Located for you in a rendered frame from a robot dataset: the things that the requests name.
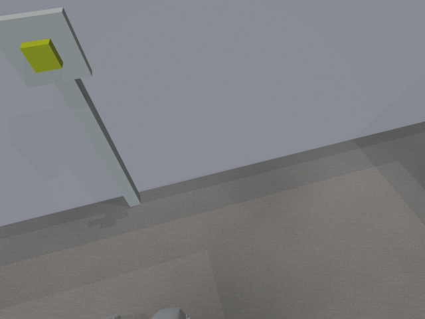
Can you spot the panel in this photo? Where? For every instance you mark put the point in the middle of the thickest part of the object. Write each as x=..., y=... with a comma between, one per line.
x=54, y=24

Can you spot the button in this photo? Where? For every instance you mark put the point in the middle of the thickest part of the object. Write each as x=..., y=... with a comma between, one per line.
x=42, y=55

